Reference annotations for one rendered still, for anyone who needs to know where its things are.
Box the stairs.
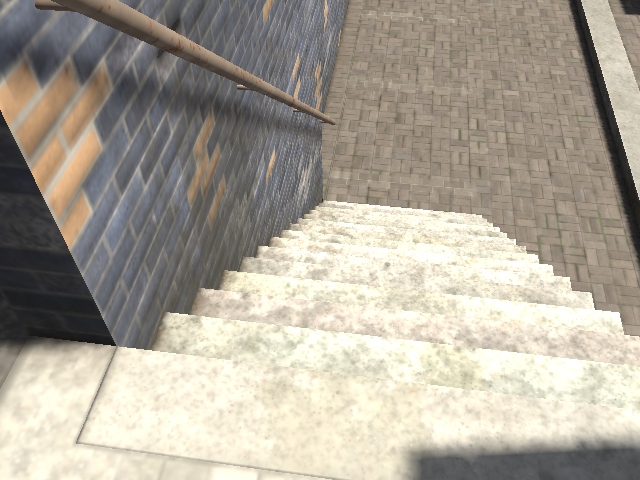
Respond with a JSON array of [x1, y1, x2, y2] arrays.
[[151, 200, 640, 410]]

